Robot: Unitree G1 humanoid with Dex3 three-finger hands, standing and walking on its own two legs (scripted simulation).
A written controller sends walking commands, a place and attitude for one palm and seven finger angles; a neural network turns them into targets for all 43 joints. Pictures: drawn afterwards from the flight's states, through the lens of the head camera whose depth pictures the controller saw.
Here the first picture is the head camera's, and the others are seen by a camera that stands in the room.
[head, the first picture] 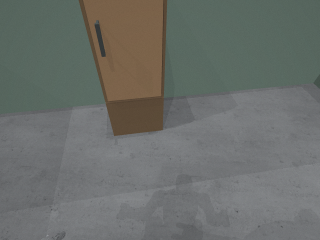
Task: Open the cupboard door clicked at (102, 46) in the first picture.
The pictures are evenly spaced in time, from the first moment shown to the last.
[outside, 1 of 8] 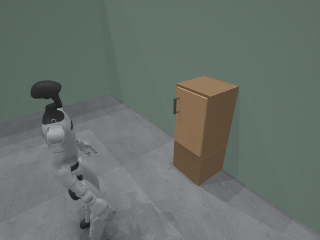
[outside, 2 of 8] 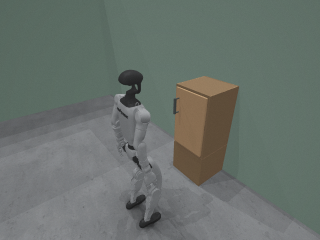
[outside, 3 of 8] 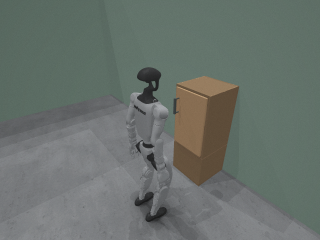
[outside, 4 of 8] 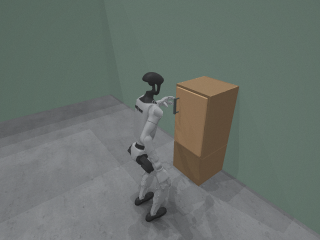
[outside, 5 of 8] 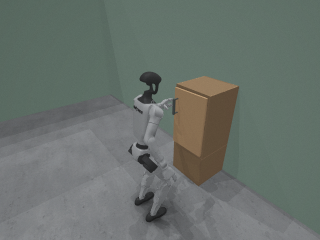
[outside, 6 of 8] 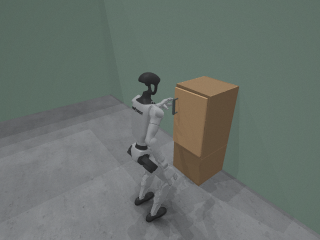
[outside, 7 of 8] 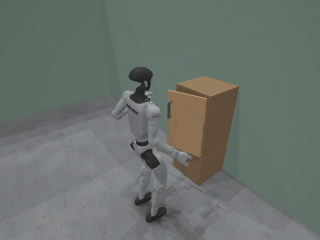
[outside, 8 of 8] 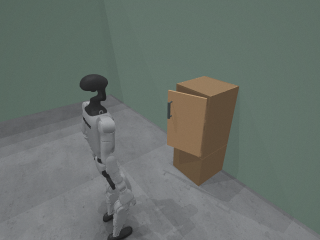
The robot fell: no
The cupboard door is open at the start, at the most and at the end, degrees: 0 19 19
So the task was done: no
